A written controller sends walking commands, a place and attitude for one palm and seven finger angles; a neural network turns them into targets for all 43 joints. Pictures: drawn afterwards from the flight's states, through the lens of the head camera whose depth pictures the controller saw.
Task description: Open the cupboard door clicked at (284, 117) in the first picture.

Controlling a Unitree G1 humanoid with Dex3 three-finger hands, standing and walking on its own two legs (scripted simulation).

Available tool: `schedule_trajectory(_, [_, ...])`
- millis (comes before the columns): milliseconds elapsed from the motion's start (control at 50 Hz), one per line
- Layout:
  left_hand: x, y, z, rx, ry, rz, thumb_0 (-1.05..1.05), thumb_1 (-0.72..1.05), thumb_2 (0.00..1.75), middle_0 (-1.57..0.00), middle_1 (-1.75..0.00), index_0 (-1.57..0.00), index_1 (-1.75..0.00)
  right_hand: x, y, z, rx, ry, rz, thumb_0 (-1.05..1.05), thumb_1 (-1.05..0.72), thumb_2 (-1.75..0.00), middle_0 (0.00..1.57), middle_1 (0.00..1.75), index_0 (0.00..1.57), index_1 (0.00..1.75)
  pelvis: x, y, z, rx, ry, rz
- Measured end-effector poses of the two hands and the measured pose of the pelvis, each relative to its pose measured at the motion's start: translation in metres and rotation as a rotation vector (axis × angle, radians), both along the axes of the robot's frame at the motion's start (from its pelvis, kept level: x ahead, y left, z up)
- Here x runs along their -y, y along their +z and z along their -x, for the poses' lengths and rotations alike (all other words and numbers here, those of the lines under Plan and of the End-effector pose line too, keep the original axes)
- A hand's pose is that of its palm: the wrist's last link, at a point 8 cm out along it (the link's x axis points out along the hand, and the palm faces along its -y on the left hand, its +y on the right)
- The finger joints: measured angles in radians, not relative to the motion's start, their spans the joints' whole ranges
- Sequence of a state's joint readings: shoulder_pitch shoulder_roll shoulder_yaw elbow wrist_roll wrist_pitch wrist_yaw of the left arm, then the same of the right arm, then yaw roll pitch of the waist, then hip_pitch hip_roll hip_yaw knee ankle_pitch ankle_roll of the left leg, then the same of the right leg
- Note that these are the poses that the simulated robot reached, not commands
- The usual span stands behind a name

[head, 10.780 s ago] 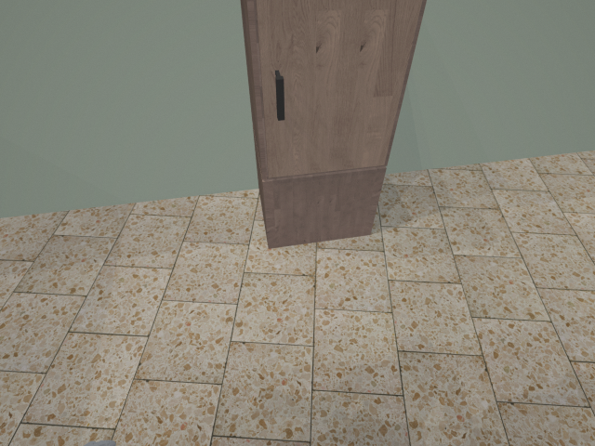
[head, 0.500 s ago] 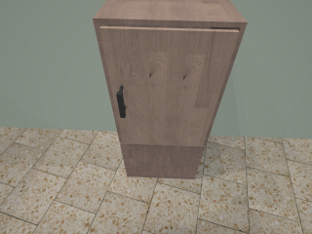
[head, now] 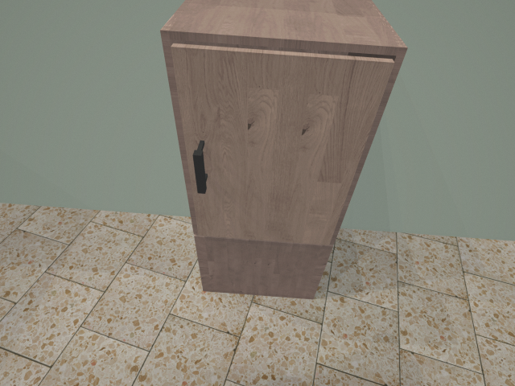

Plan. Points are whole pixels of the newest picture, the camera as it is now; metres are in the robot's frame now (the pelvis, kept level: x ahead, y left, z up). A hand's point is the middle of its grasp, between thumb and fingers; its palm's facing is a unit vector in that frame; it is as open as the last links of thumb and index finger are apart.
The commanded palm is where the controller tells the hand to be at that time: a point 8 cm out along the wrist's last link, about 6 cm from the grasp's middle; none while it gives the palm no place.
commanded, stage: shuffle to correct the standing spot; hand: left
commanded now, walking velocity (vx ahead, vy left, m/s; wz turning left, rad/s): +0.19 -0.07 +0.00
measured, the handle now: (201, 167) +0.60 +0.18 -0.03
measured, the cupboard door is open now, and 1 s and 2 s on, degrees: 0 0 0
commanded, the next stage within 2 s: come to a stop and stand still in 0.14 s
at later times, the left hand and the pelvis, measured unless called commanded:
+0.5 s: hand out of the picture +0.05 +0.15 -0.18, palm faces +0.00 -0.99 -0.17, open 7.3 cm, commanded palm none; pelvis +0.05 -0.01 +0.00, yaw -2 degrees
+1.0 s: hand out of the picture +0.08 +0.18 -0.17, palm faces -0.01 -0.97 -0.23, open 7.3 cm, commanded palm none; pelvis +0.04 +0.00 -0.01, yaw -1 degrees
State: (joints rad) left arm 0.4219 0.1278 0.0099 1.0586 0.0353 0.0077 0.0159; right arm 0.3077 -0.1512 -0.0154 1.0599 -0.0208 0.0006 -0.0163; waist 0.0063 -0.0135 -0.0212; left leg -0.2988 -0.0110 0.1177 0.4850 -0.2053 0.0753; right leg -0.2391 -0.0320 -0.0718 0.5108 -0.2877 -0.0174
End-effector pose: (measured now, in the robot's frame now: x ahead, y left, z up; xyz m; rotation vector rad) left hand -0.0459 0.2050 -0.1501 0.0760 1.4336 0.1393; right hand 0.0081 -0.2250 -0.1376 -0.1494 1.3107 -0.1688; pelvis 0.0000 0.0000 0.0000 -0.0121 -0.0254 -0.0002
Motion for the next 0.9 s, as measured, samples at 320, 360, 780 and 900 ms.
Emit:
schedule_trajectory(320, [0.013, -0.015, -0.016, -0.062, 0.002, 0.046, 0.01, 0.91, 0.90, -0.20, -0.30, -0.20, -0.30, -0.008, -0.003, -0.007, -0.010, -0.052, 0.000, 0.00, -0.91, -0.90, 0.20, 0.30, 0.20, 0.30, 0.003, -0.008, -0.032, -0.002, -0.020, -0.001])
schedule_trajectory(360, [0.011, -0.010, -0.037, -0.038, -0.023, 0.039, 0.01, 0.91, 0.90, -0.20, -0.30, -0.20, -0.30, -0.012, -0.002, -0.003, -0.026, -0.067, -0.009, 0.00, -0.91, -0.90, 0.20, 0.30, 0.20, 0.30, 0.003, -0.004, -0.035, -0.007, -0.028, -0.006])
schedule_trajectory(780, [-0.002, 0.004, -0.116, 0.118, -0.058, -0.082, 0.02, 0.94, 0.90, -0.20, -0.30, -0.20, -0.30, 0.011, -0.010, -0.028, -0.054, -0.060, -0.027, 0.01, -0.92, -0.90, 0.20, 0.30, 0.20, 0.30, 0.019, -0.004, -0.039, -0.006, -0.023, -0.020])
schedule_trajectory(900, [-0.011, 0.002, -0.113, 0.135, -0.090, -0.084, 0.01, 0.93, 0.90, -0.20, -0.30, -0.20, -0.30, 0.019, -0.009, -0.049, 0.046, -0.028, -0.002, 0.01, -0.91, -0.90, 0.20, 0.30, 0.20, 0.30, 0.010, -0.009, -0.036, 0.000, -0.018, -0.010])
